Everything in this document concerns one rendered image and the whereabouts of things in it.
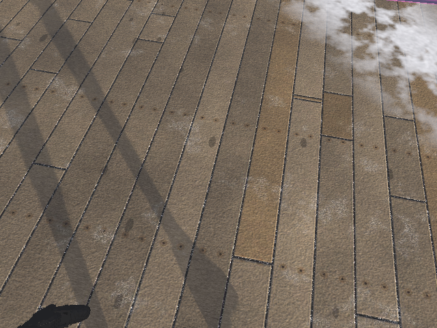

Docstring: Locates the left robot hand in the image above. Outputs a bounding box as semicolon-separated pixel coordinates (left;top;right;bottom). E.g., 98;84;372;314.
17;304;91;328

